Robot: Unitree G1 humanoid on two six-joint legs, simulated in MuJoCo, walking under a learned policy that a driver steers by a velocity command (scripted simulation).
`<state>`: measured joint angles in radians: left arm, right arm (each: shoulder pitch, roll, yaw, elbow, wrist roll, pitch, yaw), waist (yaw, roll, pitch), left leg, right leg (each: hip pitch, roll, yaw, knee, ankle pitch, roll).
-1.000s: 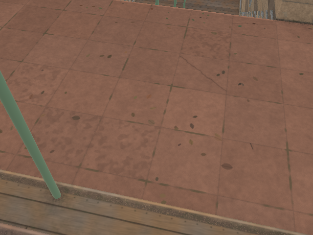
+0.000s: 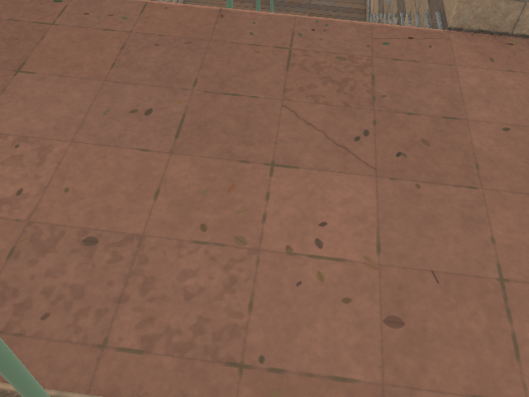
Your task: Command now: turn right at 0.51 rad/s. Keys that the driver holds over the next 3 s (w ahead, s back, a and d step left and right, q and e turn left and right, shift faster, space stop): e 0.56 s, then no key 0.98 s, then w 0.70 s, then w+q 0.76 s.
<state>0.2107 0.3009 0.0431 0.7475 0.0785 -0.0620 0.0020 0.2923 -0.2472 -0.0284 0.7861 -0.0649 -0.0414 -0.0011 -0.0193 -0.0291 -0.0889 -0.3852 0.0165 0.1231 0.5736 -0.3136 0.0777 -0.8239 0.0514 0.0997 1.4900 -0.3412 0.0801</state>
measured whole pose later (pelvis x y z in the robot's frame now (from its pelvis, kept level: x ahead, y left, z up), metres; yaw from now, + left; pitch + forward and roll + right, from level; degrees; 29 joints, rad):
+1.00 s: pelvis -0.01 -0.04 +0.00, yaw -26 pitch +3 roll +0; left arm 0.25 0.24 0.02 0.77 0.00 -0.02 -0.10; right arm 0.21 -0.23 0.02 0.76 -0.01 -0.06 0.11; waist 0.01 -0.01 -0.04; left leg -0.30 -0.01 0.06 0.59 -0.34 0.03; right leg -0.32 0.05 0.12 0.60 -0.33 0.00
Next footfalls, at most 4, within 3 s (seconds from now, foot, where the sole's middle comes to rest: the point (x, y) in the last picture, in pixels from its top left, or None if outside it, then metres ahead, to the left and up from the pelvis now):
0.32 right None -0.03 -0.16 -0.77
0.78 left None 0.06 0.04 -0.77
1.92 right None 0.01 -0.16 -0.77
2.42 left None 0.36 -0.13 -0.94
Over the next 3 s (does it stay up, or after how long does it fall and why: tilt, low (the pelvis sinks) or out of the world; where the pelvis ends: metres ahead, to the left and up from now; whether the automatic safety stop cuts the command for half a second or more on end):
stays up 0.59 -0.34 -0.34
